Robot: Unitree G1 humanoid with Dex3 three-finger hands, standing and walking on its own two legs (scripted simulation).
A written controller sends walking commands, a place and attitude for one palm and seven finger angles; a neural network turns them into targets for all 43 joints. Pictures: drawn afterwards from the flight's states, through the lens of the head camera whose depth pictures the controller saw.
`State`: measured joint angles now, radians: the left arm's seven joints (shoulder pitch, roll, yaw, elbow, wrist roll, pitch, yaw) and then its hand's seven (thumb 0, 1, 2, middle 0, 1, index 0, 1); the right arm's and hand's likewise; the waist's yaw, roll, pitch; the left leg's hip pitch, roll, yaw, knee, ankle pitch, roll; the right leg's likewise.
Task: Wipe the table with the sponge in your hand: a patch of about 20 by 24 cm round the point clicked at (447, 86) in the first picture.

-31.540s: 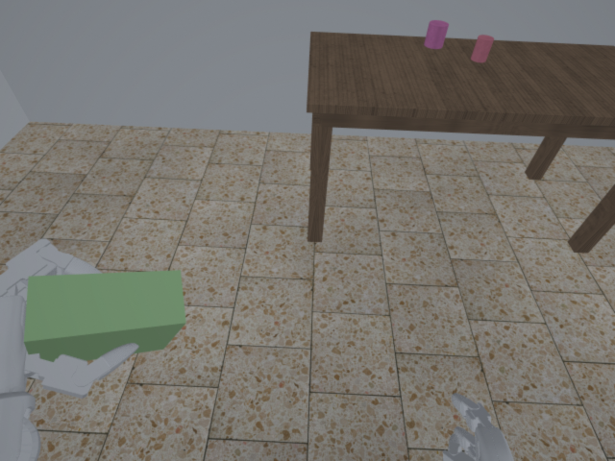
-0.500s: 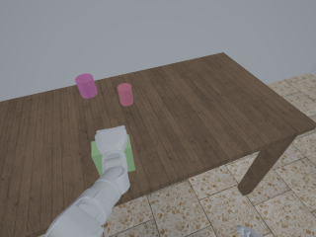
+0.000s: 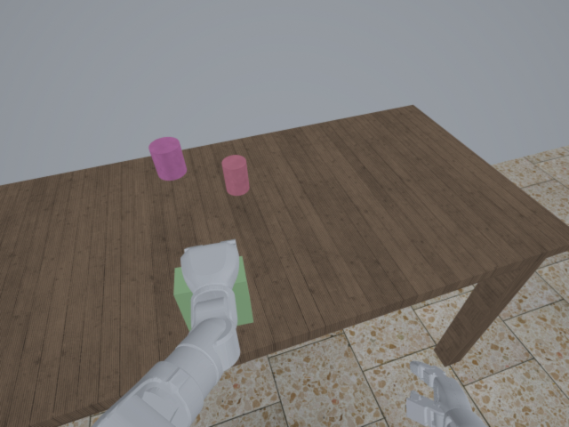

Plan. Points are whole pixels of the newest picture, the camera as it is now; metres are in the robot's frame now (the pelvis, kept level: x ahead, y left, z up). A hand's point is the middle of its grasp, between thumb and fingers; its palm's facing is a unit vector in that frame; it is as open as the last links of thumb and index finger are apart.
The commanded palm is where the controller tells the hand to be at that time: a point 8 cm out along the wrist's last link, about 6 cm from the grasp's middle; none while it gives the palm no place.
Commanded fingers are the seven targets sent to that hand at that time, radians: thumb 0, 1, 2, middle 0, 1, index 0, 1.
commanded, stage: wipe back along the third lane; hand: left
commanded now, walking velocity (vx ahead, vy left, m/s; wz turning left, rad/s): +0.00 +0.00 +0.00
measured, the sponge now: (218, 303) +0.33 +0.16 -0.05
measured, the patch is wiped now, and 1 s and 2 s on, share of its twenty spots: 0.95 0.95 0.95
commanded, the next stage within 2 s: slide back across to the middle lane in 0.62 s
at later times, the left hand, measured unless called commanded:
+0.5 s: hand (216, 286) +0.33 +0.16 +0.00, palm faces -0.04 -0.03 -1.00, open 9.8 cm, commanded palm +0.29 +0.14 +0.03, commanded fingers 0.00 0.10 1.30 -1.20 -1.60 -1.20 -1.60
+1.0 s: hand (211, 287) +0.33 +0.16 +0.00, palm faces -0.03 -0.08 -1.00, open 9.8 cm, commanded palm +0.28 +0.16 +0.05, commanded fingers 0.00 0.10 1.30 -1.20 -1.60 -1.20 -1.60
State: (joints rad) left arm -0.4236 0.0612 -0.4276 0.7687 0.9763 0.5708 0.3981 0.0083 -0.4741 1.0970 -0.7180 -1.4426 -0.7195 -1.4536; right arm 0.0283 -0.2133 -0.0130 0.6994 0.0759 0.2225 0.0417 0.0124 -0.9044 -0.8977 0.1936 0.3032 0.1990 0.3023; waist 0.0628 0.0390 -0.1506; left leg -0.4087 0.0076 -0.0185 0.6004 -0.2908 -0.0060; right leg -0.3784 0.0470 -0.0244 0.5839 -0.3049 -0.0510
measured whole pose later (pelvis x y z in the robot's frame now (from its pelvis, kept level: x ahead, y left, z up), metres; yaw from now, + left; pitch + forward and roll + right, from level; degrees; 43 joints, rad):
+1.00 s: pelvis +0.00 +0.00 +0.00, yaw -1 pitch +5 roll +0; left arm -0.33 0.10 -0.37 0.64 0.96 0.56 0.38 0.01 -0.48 1.10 -0.73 -1.43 -0.73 -1.44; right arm 0.06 -0.22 -0.01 0.70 0.08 0.21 0.03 0.01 -0.90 -0.90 0.19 0.30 0.20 0.30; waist 0.05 0.05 -0.14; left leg -0.37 0.01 0.00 0.58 -0.28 -0.01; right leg -0.36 0.05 0.00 0.57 -0.29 -0.05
